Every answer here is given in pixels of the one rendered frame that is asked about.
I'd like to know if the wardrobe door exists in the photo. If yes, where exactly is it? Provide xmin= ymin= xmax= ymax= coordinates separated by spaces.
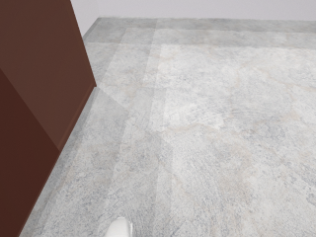
xmin=0 ymin=0 xmax=91 ymax=147
xmin=0 ymin=68 xmax=60 ymax=237

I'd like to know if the left robot thigh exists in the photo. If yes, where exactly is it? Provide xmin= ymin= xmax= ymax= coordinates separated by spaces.
xmin=104 ymin=218 xmax=133 ymax=237

